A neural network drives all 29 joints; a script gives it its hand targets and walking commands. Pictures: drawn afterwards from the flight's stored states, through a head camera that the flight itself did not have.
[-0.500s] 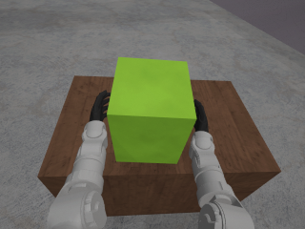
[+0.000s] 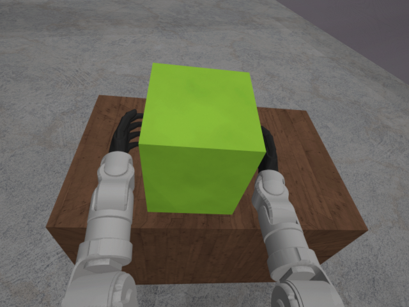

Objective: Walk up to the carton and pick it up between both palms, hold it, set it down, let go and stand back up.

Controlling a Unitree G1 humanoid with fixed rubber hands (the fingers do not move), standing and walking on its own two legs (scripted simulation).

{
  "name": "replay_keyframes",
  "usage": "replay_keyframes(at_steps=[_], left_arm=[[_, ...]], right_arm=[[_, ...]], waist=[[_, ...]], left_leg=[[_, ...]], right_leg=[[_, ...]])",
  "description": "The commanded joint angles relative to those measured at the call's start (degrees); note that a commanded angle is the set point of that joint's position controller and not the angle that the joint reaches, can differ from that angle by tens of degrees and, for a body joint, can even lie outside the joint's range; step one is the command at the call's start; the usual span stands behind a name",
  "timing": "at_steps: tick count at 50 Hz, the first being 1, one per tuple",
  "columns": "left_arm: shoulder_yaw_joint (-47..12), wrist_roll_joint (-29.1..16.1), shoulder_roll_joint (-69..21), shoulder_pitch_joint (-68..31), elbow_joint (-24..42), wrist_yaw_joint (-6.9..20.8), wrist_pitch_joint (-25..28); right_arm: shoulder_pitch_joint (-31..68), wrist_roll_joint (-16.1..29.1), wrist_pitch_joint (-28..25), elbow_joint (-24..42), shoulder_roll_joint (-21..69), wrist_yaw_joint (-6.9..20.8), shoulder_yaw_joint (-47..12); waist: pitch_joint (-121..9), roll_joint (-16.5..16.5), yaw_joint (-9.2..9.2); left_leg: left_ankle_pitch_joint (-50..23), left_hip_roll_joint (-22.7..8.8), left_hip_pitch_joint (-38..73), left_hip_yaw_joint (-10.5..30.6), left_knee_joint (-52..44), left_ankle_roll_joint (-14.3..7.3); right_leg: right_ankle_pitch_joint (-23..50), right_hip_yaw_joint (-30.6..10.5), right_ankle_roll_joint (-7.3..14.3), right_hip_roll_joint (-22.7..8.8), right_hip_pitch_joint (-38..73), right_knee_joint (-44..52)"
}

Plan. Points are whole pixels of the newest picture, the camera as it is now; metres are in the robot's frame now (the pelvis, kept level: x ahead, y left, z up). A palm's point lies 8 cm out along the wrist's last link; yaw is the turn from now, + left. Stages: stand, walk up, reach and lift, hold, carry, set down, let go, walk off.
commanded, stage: reach and lift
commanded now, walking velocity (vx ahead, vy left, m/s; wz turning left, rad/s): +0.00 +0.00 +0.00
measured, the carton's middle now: (196, 145) +0.43 -0.02 +0.08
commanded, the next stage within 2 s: hold in 1.16 s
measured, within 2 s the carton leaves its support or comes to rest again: neither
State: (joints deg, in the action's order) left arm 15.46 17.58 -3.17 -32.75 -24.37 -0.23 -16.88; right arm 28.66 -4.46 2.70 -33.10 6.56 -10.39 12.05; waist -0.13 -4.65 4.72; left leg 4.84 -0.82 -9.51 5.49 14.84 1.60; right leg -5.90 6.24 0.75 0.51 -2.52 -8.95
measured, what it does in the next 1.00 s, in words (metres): stands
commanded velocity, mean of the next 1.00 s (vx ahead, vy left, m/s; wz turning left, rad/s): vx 0.00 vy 0.00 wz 0.00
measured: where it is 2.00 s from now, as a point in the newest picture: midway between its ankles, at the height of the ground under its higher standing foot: outside the picture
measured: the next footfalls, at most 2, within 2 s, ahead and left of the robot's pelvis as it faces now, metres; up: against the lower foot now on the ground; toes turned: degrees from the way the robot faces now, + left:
none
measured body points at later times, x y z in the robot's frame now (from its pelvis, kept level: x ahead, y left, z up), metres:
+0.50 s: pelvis +0.01 +0.00 +0.00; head +0.00 +0.04 +0.45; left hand +0.38 +0.14 +0.15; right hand +0.35 -0.15 +0.13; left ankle +0.04 +0.13 -0.75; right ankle -0.01 -0.11 -0.75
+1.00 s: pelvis +0.01 +0.00 +0.00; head +0.00 +0.04 +0.45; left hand +0.38 +0.14 +0.16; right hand +0.35 -0.15 +0.14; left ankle +0.04 +0.13 -0.75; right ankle -0.01 -0.11 -0.75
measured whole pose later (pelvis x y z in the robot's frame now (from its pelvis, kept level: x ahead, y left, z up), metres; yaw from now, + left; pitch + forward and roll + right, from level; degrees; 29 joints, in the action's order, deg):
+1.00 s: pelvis +0.01 +0.00 +0.00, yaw -1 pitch -7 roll -1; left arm 12.5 19.1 -3.8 -27.5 0.9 0.8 -35.7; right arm 24.3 6.6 14.2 -14.6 3.2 -16.0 0.1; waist 5.8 -5.1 5.2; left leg 6.5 -1.2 -0.6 3.9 14.2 1.6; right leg -6.8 5.0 0.8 0.7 6.2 -7.8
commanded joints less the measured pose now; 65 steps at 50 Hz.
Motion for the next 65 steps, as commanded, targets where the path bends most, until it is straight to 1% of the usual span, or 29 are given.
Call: replay_keyframes(at_steps=[1, 3, 6, 10, 13, 18, 21, 24, 28, 32, 38, 41, 45, 49, 52, 57, 60, 63, 65], left_arm=[[-28.5, -6.2, -27.4, -22.3, 13.9, 8.2, 0.2], [-30.5, -6.9, -27.4, -20.4, 16.9, 8.0, -0.7], [-32.3, -7.6, -26.3, -17.4, 21.1, 7.9, -3.1], [-33.2, -7.8, -24.7, -13.9, 26.8, 8.1, -7.6], [-32.9, -7.8, -23.7, -13.1, 29.5, 8.6, -10.4], [-32.7, -8.3, -22.7, -15.7, 30.7, 9.4, -12.8], [-32.9, -8.4, -22.9, -16.8, 30.6, 9.5, -13.1], [-31.4, -7.9, -22.7, -17.2, 29.2, 9.8, -13.7], [-27.9, -6.6, -21.7, -17.6, 27.4, 10.4, -15.3], [-26.3, -6.0, -21.3, -18.7, 27.8, 10.9, -16.2], [-28.4, -6.9, -22.3, -20.0, 30.6, 10.7, -14.8], [-28.7, -7.0, -22.2, -19.6, 31.0, 10.5, -14.6], [-27.9, -6.6, -21.3, -18.8, 31.0, 10.6, -15.8], [-27.7, -6.6, -20.9, -19.6, 31.6, 10.9, -17.2], [-28.4, -6.9, -21.2, -20.8, 32.0, 10.9, -17.6], [-28.6, -7.1, -21.5, -22.1, 31.7, 10.9, -17.8], [-28.2, -6.6, -21.7, -22.2, 32.8, 10.3, -18.7], [-28.5, -6.2, -22.7, -22.1, 36.6, 8.9, -20.5], [-28.4, -5.8, -23.0, -22.2, 37.8, 8.2, -21.8]], right_arm=[[30.6, 4.9, -2.8, 19.2, 18.3, 5.5, -26.2], [29.3, 6.5, -1.9, 22.1, 18.5, 4.8, -29.0], [27.0, 8.8, 0.1, 25.8, 18.3, 3.7, -32.4], [24.2, 11.4, 3.0, 30.2, 17.5, 2.2, -34.8], [23.7, 12.4, 4.7, 32.6, 16.4, 1.4, -35.0], [26.0, 12.4, 5.8, 34.1, 15.0, 1.1, -32.6], [27.0, 11.9, 5.9, 34.2, 14.5, 1.3, -31.1], [27.1, 11.5, 6.6, 32.7, 14.0, 1.4, -29.6], [27.0, 11.5, 8.2, 30.0, 13.4, 1.5, -27.9], [28.2, 12.0, 8.6, 29.9, 13.5, 1.5, -28.0], [29.9, 13.1, 7.4, 32.8, 14.1, 0.9, -31.0], [29.0, 13.3, 7.5, 32.6, 14.1, 0.7, -31.8], [27.4, 13.6, 8.4, 31.6, 13.7, 0.5, -31.5], [27.9, 13.9, 9.1, 31.5, 13.4, 0.1, -30.5], [29.3, 14.0, 9.2, 32.2, 13.3, -0.1, -30.0], [30.8, 13.9, 9.4, 32.1, 13.0, -0.1, -29.2], [31.5, 14.2, 10.0, 31.7, 12.5, 0.1, -29.6], [33.1, 15.4, 10.8, 32.1, 11.9, 0.3, -31.6], [34.1, 16.0, 11.4, 32.1, 11.7, 0.4, -32.5]], waist=[[-26.2, 7.2, 1.21], [-25.8, 6.8, 0.75], [-23.2, 6.1, -0.07], [-19.3, 5.5, -0.73], [-17.6, 5.4, -0.60], [-16.0, 5.8, 0.89], [-16.5, 6.8, 1.63], [-16.0, 7.0, 1.71], [-14.0, 5.9, 1.20], [-14.4, 5.0, 0.86], [-19.1, 5.6, 0.77], [-19.4, 5.7, 0.54], [-17.3, 5.2, 0.46], [-15.9, 5.1, 1.10], [-16.2, 5.6, 1.71], [-16.9, 6.4, 2.13], [-17.2, 6.8, 0.90], [-17.8, 7.4, -1.44], [-17.4, 7.0, -2.43]], left_leg=[[-14.6, 2.7, 12.2, -3.4, 1.5, 1.5], [-17.4, 2.7, 12.6, -3.1, 1.9, 1.4], [-18.7, 2.7, 12.7, -2.9, 1.8, 1.1], [-18.4, 2.5, 13.5, -3.2, 1.1, 1.1], [-17.1, 2.5, 14.1, -3.7, 0.9, 1.4], [-10.2, 2.4, 14.4, -4.5, 0.0, 2.0], [-8.4, 2.4, 15.3, -4.8, 0.1, 2.5], [-6.6, 2.3, 15.3, -5.0, -0.1, 2.6], [-4.1, 2.3, 13.8, -5.3, -1.2, 1.9], [-5.4, 2.4, 13.6, -5.4, -1.2, 1.4], [-12.7, 2.8, 16.7, -5.0, 0.4, 1.8], [-14.2, 2.9, 17.4, -4.9, 0.6, 1.8], [-12.8, 2.8, 16.6, -5.0, -0.1, 1.6], [-11.1, 2.8, 15.9, -5.2, -0.5, 1.5], [-10.9, 2.8, 16.2, -5.3, -0.3, 1.7], [-10.5, 2.7, 17.0, -5.3, 0.1, 2.1], [-11.7, 2.4, 18.3, -5.5, 0.2, 2.2], [-16.6, 2.0, 21.0, -5.7, 0.7, 2.6], [-18.9, 1.8, 22.0, -6.0, 0.9, 2.8]], right_leg=[[20.1, 0.1, -2.4, 2.2, 11.2, -1.9], [23.0, -0.4, -2.5, 2.3, 12.8, -2.2], [24.9, -1.0, -2.7, 2.0, 14.3, -2.3], [24.3, -1.3, -2.9, 1.8, 15.0, -1.7], [22.5, -1.0, -3.0, 1.6, 14.8, -1.1], [15.9, 0.0, -3.1, 1.6, 11.9, 0.0], [13.3, 0.6, -3.0, 1.9, 10.0, 0.4], [11.5, 0.9, -3.0, 1.8, 9.2, 0.6], [9.3, 1.0, -3.2, 1.5, 9.6, 0.6], [11.5, 0.9, -3.5, 1.5, 11.4, 0.0], [19.6, 0.7, -3.7, 2.2, 13.1, -1.3], [21.4, 0.5, -3.8, 2.1, 13.5, -1.5], [20.5, 0.2, -3.9, 1.7, 14.0, -1.1], [18.4, 0.3, -3.9, 1.5, 13.7, -0.8], [17.5, 0.6, -3.8, 1.6, 12.9, -0.6], [16.1, 1.0, -3.6, 1.9, 11.6, -0.4], [14.8, 1.1, -3.2, 2.0, 11.5, -0.3], [13.4, 1.2, -2.4, 2.4, 11.5, -0.2], [11.9, 1.3, -2.1, 2.5, 11.4, 0.2]])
